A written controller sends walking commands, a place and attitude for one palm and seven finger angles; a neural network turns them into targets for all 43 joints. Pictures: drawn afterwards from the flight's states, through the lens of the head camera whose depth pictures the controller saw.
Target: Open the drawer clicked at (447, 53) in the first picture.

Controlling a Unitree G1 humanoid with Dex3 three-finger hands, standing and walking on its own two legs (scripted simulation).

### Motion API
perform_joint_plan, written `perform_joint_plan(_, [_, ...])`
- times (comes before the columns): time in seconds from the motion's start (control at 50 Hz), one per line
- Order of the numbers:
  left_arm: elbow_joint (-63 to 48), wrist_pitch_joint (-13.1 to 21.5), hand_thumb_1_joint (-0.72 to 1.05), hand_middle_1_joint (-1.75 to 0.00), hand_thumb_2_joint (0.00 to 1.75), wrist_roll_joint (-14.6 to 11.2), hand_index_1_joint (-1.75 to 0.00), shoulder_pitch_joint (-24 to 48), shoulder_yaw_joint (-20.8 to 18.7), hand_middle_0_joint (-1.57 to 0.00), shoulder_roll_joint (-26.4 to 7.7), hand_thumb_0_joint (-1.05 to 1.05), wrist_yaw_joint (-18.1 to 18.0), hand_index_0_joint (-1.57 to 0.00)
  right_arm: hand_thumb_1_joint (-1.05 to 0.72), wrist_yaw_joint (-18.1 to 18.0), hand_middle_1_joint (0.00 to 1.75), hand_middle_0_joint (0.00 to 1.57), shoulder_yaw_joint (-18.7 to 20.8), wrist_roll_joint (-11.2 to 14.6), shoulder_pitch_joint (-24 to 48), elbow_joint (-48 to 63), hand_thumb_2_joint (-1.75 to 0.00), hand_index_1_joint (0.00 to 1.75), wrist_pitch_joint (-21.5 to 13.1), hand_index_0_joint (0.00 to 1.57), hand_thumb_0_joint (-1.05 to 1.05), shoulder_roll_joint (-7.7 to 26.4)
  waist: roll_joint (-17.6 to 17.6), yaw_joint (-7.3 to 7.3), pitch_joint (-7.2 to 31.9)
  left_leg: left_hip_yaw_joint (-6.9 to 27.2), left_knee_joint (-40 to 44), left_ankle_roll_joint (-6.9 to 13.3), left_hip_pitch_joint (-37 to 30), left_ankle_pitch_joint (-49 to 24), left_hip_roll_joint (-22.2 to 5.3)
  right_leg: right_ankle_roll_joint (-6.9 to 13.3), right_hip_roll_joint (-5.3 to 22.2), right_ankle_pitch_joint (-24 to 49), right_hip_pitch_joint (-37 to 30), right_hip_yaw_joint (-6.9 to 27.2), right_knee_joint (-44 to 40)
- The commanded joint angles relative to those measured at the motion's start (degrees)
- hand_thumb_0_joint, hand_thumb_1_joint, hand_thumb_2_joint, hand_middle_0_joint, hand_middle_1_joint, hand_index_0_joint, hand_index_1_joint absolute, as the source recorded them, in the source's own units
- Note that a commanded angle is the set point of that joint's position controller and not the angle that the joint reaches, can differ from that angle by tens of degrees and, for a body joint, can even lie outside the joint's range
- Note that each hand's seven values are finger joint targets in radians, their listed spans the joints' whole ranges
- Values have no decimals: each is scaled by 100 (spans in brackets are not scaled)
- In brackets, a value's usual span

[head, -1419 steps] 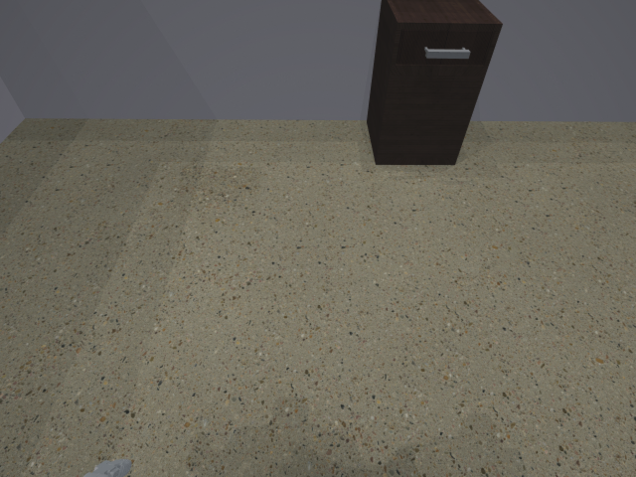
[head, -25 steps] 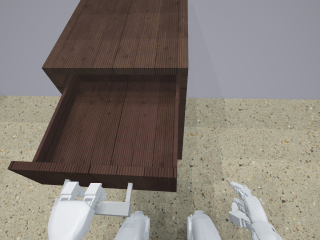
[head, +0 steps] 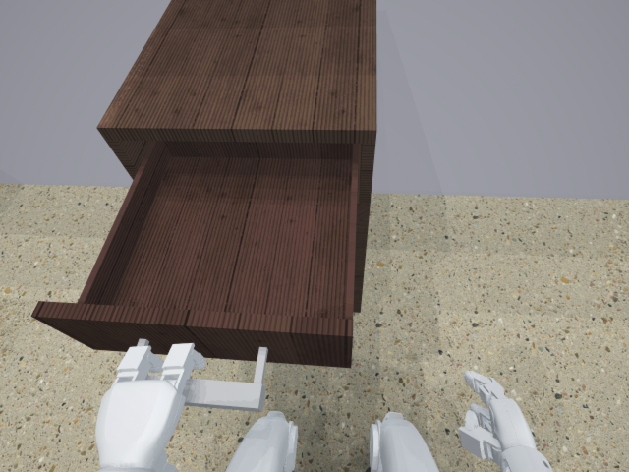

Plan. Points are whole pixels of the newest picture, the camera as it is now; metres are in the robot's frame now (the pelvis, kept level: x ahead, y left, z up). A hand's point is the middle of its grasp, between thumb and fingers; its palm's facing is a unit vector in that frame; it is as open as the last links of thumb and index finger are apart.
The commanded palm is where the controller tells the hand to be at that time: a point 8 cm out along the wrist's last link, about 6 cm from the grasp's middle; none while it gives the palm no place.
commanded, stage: lift the hand off the handle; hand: left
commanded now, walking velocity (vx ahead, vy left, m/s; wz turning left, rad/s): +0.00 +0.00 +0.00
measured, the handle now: (196, 371) +0.24 +0.18 -0.03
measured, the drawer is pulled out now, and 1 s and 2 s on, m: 0.30 0.30 0.30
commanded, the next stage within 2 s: none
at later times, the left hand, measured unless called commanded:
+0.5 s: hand (167, 407) +0.20 +0.21 -0.04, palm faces -0.09 -0.10 -0.99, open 13.6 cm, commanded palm +0.20 +0.20 +0.03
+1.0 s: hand (152, 399) +0.20 +0.21 +0.00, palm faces -0.08 -0.13 -0.99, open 13.4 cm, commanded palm +0.20 +0.20 +0.06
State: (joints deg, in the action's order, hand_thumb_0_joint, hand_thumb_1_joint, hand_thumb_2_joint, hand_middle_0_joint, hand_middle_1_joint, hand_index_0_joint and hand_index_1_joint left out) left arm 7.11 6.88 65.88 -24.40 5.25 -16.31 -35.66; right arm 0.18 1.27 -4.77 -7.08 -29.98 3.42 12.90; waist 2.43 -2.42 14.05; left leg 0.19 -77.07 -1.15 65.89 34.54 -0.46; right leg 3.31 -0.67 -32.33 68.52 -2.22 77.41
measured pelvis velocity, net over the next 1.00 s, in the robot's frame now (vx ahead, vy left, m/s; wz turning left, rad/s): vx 0.01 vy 0.02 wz -0.01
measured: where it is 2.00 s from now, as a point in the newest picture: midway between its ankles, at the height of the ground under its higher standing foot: outside the picture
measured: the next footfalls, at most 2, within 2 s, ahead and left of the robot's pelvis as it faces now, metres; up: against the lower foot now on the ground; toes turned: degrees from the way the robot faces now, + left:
none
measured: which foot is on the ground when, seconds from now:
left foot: down 0.00-1.00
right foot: down 0.00-1.00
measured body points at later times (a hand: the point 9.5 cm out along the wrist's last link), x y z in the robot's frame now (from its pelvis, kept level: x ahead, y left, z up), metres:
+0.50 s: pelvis +0.00 +0.01 +0.02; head +0.08 -0.01 +0.46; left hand +0.20 +0.21 +0.02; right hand +0.19 -0.21 -0.10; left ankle +0.02 +0.13 -0.60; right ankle +0.04 -0.09 -0.60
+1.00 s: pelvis +0.01 +0.02 +0.04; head +0.08 -0.01 +0.49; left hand +0.20 +0.21 +0.06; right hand +0.21 -0.21 -0.06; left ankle +0.02 +0.13 -0.60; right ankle +0.04 -0.09 -0.60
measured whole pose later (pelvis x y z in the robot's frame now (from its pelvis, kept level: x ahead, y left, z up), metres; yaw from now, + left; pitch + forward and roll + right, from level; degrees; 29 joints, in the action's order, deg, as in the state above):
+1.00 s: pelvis +0.01 +0.02 +0.04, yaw -1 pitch +18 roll +0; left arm 4.9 1.0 63.4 -24.7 9.8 -16.6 -32.4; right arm 0.5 0.7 -3.9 -9.1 -27.9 4.7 12.9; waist 3.0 -1.8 12.0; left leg -0.4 -66.8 0.3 53.3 31.7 -0.3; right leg 1.7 -0.8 -29.0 55.4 -1.4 66.1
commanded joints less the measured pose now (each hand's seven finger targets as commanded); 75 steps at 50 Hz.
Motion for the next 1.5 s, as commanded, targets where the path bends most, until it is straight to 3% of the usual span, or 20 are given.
perform_joint_plan(0.0, [-1056, -192, -50, -120, 30, -109, -120, 257, -323, -30, -651, 0, -217, -30, -90, -55, 30, 20, 186, 19, 364, 949, -90, 30, -308, 20, 0, 532, -348, 186, 1288, -87, 938, 350, -1017, -910, 229, -42, 39, 810, -1307, 377, -1673])
perform_joint_plan(0.08, [-814, -253, -50, -120, 30, -35, -120, 523, -279, -30, -654, 0, -237, -30, -90, -95, 30, 20, 191, 40, 336, 866, -90, 30, -300, 20, 0, 555, -412, 209, 1126, -87, 955, 347, -986, -796, 217, -57, 28, 652, -1237, 329, -1718])
perform_joint_plan(0.18, [-734, -358, -50, -120, 30, -38, -120, 580, -251, -30, -652, 0, -249, -30, -90, -95, 30, 20, 190, 67, 312, 864, -90, 30, -277, 20, 0, 557, -258, 141, 1305, -100, 1067, 334, -1125, -954, 221, -43, 16, 831, -1427, 308, -1718])
perform_joint_plan(0.2, [-629, -402, -50, -120, 30, -60, -120, 561, -291, -30, -679, 0, -245, -30, -90, -110, 30, 20, 181, 67, 315, 841, -90, 30, -275, 20, 0, 555, -413, 164, 1275, -91, 1080, 344, -1108, -996, 199, -44, 4, 934, -1478, 307, -1749])
perform_joint_plan(0.28, [-595, -409, -50, -120, 30, -14, -120, 1064, -157, -30, -596, 0, -273, -30, -90, -120, 30, 20, 196, 76, 330, 771, -90, 30, -264, 20, 0, 574, -264, 234, 1139, -72, 1126, 338, -1121, -800, 191, -51, 17, 573, -1256, 245, -1782])
perform_joint_plan(0.36, [-887, -465, -50, -120, 30, -29, -120, 902, -99, -30, -580, 0, -297, -30, -90, -97, 30, 20, 205, 64, 300, 858, -90, 30, -245, 20, 0, 570, -216, 176, 1488, -62, 1256, 331, -1501, -1118, 197, -37, -8, 875, -1445, 210, -1774])
perform_joint_plan(0.46, [-1162, -491, -50, -120, 30, -107, -120, 995, -168, -30, -701, 0, -278, -30, -90, -129, 30, 20, 206, 76, 272, 866, -90, 30, -235, 20, 0, 571, -252, 203, 1427, -58, 1368, 336, -1708, -1211, 183, -48, -16, 971, -1556, 210, -1899])
perform_joint_plan(0.6, [-1279, -474, -50, -120, 30, -208, -120, 453, -179, -30, -684, 0, -195, -30, -90, -106, 30, 20, 177, 80, 297, 971, -90, 30, -233, 20, 0, 562, -247, 124, 1269, -31, 1567, 336, -1900, -1395, 174, -3, -41, 1178, -1800, 156, -2018])
perform_joint_plan(0.68, [-1229, -488, -50, -120, 30, -141, -120, 519, -63, -30, -591, 0, -168, -30, -90, -60, 30, 20, 172, 83, 296, 989, -90, 30, -186, 20, 0, 570, -192, 174, 965, -35, 1657, 317, -1947, -1267, 168, -3, -49, 1002, -1698, 129, -2110])
perform_joint_plan(0.74, [-1376, -544, -50, -120, 30, -134, -120, 742, 16, -30, -568, 0, -154, -30, -90, -39, 30, 20, 196, 101, 288, 1021, -90, 30, -161, 20, 0, 587, -32, 180, 964, -27, 1752, 314, -2120, -1274, 158, 10, -47, 954, -1716, 104, -2168])
perform_joint_plan(0.92, [-1685, -510, -50, -120, 30, -255, -120, 495, -65, -30, -662, 0, -78, -30, -90, -12, 30, 20, 158, 85, 196, 1116, -90, 30, -173, 20, 0, 577, -106, 169, 1157, -59, 1884, 309, -2526, -1673, 174, -2, -60, 1369, -1995, 203, -2290])
perform_joint_plan(0.94, [-1660, -490, -50, -120, 30, -261, -120, 297, -165, -30, -723, 0, -77, -30, -90, -32, 30, 20, 181, 103, 203, 1124, -90, 30, -160, 20, 0, 580, -89, 97, 1003, -52, 1927, 316, -2464, -1695, 172, 16, -79, 1509, -2145, 134, -2287])
perform_joint_plan(1.06, [-1787, -459, -50, -120, 30, -289, -120, 27, -139, -30, -705, 0, 8, -30, -90, 58, 30, 20, 157, 83, 173, 1192, -90, 30, -137, 20, 0, 569, -282, 115, 996, -55, 1982, 301, -2583, -1848, 173, 10, -82, 1729, -2250, 244, -2381])
perform_joint_plan(1.12, [-1819, -490, -50, -120, 30, -280, -120, 32, -44, -30, -645, 0, 47, -30, -90, 99, 30, 20, 146, 92, 183, 1211, -90, 30, -120, 20, 0, 571, -166, 128, 950, -62, 2056, 296, -2654, -1844, 175, 8, -76, 1684, -2279, 250, -2436])
perform_joint_plan(1.16, [-1760, -520, -50, -120, 30, -290, -120, -4, -71, -30, -668, 0, 79, -30, -90, 105, 30, 20, 152, 108, 162, 1238, -90, 30, -102, 20, 0, 574, -383, 136, 821, -69, 2103, 302, -2607, -1725, 172, -10, -66, 1605, -2342, 251, -2528])
perform_joint_plan(1.18, [-1772, -510, -50, -120, 30, -281, -120, -54, -88, -30, -658, 0, 79, -30, -90, 87, 30, 20, 169, 129, 211, 1235, -90, 30, -90, 20, 0, 576, -239, 92, 684, -70, 2171, 307, -2595, -1664, 166, 6, -80, 1608, -2433, 210, -2558])
perform_joint_plan(1.22, [-1961, -532, -50, -120, 30, -288, -120, -21, -59, -30, -695, 0, 91, -30, -90, 128, 30, 20, 150, 120, 159, 1279, -90, 30, -95, 20, 0, 571, -166, 75, 970, -72, 2203, 291, -2807, -1844, 183, 12, -77, 1653, -2445, 267, -2532])
perform_joint_plan(1.28, [-1993, -523, -50, -120, 30, -328, -120, -75, -47, -30, -685, 0, 151, -30, -90, 121, 30, 20, 167, 155, 199, 1299, -90, 30, -69, 20, 0, 572, -212, 82, 657, -83, 2299, 309, -2820, -1767, 172, 15, -75, 1676, -2571, 244, -2679])
perform_joint_plan(1.36, [-2063, -521, -50, -120, 30, -348, -120, -179, -47, -30, -698, 0, 198, -30, -90, 162, 30, 20, 136, 152, 174, 1341, -90, 30, -57, 20, 0, 550, -296, 53, 738, -80, 2381, 302, -2918, -1856, 180, 8, -71, 1737, -2666, 294, -2734])
perform_joint_plan(1.48, [-1966, -541, -50, -120, 30, -371, -120, -460, -73, -30, -669, 0, 280, -30, -90, 193, 30, 20, 137, 206, 215, 1374, -90, 30, -34, 20, 0, 545, -375, 14, 350, -84, 2561, 308, -2906, -1739, 166, 4, -74, 1719, -2860, 254, -2899])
